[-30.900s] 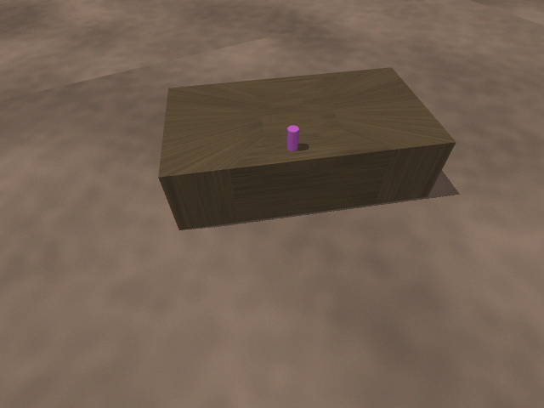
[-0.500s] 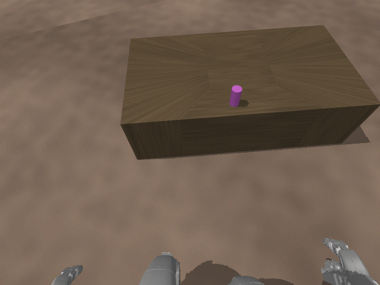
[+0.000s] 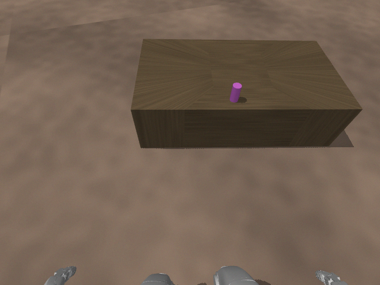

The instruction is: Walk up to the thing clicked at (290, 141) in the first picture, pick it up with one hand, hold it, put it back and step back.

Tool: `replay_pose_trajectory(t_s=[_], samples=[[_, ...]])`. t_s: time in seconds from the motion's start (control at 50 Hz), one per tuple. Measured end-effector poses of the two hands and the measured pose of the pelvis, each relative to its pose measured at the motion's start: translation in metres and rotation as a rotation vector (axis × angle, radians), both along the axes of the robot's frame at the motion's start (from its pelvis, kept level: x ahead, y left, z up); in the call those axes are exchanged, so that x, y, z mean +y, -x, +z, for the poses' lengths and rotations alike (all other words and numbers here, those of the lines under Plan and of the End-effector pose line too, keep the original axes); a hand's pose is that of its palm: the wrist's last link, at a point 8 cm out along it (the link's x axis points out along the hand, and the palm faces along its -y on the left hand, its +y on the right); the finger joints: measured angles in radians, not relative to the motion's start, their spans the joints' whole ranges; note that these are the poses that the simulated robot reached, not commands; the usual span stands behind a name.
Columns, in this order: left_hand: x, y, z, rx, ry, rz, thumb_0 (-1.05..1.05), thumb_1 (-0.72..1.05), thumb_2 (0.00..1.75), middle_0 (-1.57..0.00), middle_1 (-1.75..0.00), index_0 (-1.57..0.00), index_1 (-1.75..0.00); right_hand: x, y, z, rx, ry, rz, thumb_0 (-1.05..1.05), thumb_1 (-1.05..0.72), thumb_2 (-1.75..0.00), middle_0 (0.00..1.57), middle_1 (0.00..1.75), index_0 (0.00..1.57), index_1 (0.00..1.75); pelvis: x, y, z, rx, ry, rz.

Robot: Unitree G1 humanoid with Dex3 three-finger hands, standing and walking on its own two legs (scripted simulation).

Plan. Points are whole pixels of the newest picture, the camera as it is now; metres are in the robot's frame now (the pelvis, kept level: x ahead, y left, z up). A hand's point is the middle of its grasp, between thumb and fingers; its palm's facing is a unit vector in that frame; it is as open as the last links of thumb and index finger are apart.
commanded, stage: step back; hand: right
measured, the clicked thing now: (235, 92) +1.05 -0.19 -0.36
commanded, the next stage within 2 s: stand in 1.04 s
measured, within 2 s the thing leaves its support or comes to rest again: neither
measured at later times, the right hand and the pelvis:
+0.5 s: hand out of the picture +0.00 -0.27 -0.15, palm faces -0.02 +0.93 -0.36, open 7.4 cm; pelvis -0.04 +0.00 +0.00, yaw -1 degrees
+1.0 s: hand out of the picture +0.08 -0.27 -0.15, palm faces -0.07 +0.93 -0.36, open 7.4 cm; pelvis +0.00 -0.02 +0.00, yaw +2 degrees
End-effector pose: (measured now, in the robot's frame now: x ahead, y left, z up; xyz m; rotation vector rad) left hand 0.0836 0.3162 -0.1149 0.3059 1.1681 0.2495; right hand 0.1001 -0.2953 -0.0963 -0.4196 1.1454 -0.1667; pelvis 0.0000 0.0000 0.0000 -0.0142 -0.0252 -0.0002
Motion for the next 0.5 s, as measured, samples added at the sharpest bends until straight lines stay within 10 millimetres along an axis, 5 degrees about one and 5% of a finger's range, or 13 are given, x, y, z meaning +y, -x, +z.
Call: replay_pose_trajectory(t_s=[0.16,0.24,0.38,0.5], samples=[[-0.025,0.067,-0.006,0.078,-0.010,-0.040,0.01,0.90,0.90,-0.20,-0.30,-0.20,-0.30,-0.040,0.033,-0.003,-0.095,0.002,-0.056,0.01,-0.90,-0.90,0.21,0.30,0.20,0.30,-0.018,0.038,-0.008,-0.029,0.023,-0.048],[-0.033,0.092,0.004,0.093,-0.015,-0.023,0.01,0.90,0.90,-0.20,-0.30,-0.20,-0.30,-0.047,0.060,-0.005,-0.053,-0.024,-0.097,0.01,-0.90,-0.90,0.20,0.30,0.20,0.30,-0.023,0.042,0.000,-0.019,-0.018,-0.074],[-0.022,0.083,0.010,0.046,-0.019,-0.011,0.01,0.90,0.90,-0.20,-0.30,-0.20,-0.30,-0.040,0.098,-0.016,0.072,-0.025,-0.095,0.01,-0.90,-0.90,0.20,0.30,0.20,0.30,-0.014,0.043,0.000,0.000,-0.010,-0.016],[-0.005,0.061,0.003,0.036,-0.018,-0.010,0.01,0.90,0.90,-0.20,-0.30,-0.20,-0.30,-0.015,0.104,-0.017,0.085,-0.043,-0.099,0.01,-0.90,-0.90,0.20,0.30,0.20,0.30,-0.005,0.039,-0.002,-0.009,-0.037,-0.012]])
